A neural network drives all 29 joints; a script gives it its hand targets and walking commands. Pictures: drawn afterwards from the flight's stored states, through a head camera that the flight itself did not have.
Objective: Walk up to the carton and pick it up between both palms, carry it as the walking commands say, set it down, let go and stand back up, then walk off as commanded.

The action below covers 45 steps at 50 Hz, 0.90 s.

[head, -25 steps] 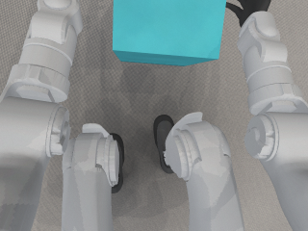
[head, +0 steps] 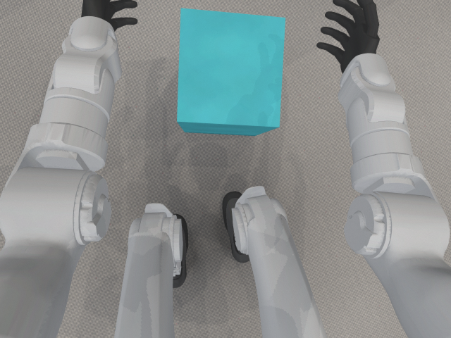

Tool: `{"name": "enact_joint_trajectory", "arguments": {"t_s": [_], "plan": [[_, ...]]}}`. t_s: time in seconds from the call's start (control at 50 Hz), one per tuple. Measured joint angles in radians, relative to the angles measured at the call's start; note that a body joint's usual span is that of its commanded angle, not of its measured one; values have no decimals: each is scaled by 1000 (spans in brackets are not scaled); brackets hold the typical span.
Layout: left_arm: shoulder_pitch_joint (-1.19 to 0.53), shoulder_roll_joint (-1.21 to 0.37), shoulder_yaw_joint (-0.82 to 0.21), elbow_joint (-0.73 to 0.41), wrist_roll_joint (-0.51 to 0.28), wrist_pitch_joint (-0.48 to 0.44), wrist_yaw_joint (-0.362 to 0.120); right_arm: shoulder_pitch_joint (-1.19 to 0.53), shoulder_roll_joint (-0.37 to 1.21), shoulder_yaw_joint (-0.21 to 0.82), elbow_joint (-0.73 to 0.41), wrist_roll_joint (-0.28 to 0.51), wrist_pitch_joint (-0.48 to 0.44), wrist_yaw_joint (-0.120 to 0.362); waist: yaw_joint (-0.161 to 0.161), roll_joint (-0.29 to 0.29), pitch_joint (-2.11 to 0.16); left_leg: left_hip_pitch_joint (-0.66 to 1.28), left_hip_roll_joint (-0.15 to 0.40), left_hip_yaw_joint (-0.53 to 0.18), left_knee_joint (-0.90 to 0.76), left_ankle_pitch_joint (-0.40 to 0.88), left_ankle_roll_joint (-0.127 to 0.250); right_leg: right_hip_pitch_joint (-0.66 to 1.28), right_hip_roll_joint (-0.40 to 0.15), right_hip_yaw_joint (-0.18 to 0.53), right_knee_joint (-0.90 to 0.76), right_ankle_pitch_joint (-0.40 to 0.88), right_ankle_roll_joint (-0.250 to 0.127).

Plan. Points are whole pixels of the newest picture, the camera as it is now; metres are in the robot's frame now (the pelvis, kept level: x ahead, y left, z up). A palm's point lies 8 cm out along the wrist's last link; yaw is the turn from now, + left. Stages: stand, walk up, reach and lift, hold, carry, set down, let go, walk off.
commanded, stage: set down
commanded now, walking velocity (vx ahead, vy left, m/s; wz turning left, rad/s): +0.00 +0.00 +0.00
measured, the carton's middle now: (225, 85) +0.54 -0.10 -0.37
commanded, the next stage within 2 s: let go in 0.68 s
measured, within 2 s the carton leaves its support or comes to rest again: neither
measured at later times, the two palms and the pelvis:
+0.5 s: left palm out of the picture +0.57 +0.10 +0.05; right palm out of the picture +0.49 -0.27 +0.05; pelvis +0.03 +0.00 +0.14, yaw -1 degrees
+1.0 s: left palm out of the picture +0.49 +0.13 +0.10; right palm out of the picture +0.42 -0.27 +0.10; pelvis +0.07 -0.01 +0.22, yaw -1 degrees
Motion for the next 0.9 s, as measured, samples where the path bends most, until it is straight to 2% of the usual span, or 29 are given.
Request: {"name": "enact_joint_trajectory", "arguments": {"t_s": [0.24, 0.46, 0.56, 0.68, 0.78, 0.9], "plan": [[75, -26, 25, -58, 34, 12, -9, 84, 17, -20, -55, -8, 7, 23, 0, -1, -64, 159, 3, -21, -239, 59, -1, 166, 6, 10, -236, 49, 4], [147, -45, 66, -71, 73, -12, -38, 158, 43, -37, -76, -38, -17, 48, 4, 2, -86, 374, 8, -42, -520, 147, -3, 388, 9, 21, -515, 127, 5], [178, -58, 85, -65, 97, -30, -55, 184, 58, -51, -71, -64, -37, 59, 6, 6, -87, 479, 9, -54, -655, 195, -5, 497, 7, 24, -650, 170, 5], [195, -83, 124, -27, 154, -55, -69, 200, 84, -88, -44, -138, -66, 74, 3, 12, -87, 564, 10, -68, -764, 233, -6, 586, 5, 20, -761, 204, 3], [246, -125, 150, -66, 209, -66, -48, 247, 91, -93, -60, -188, -81, 96, 15, 11, -63, 611, 13, -72, -800, 236, -8, 634, 7, 19, -797, 207, 1], [482, -179, 115, -253, 207, -73, 12, 424, 81, -12, -165, -176, -80, 141, 32, -2, -47, 719, 16, -68, -875, 241, -8, 732, 8, 31, -854, 206, -4]]}}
